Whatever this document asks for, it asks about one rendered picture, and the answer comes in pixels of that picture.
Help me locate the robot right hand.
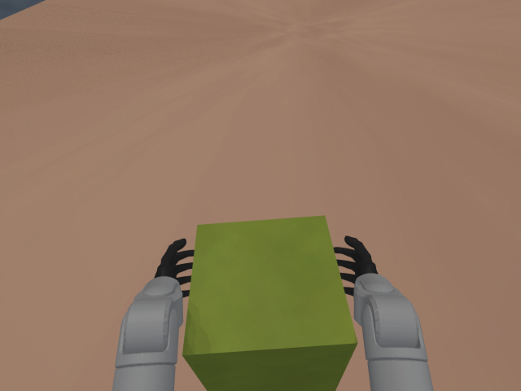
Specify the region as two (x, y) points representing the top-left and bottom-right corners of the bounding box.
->
(334, 236), (378, 296)

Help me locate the carton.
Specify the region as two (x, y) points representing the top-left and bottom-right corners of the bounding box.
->
(182, 215), (357, 391)

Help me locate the robot left hand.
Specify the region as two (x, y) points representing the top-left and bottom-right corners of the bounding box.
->
(155, 239), (195, 297)

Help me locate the robot right forearm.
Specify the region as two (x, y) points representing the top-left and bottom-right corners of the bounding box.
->
(353, 273), (434, 391)

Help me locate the robot left forearm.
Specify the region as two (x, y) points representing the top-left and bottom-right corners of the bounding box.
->
(112, 276), (183, 391)

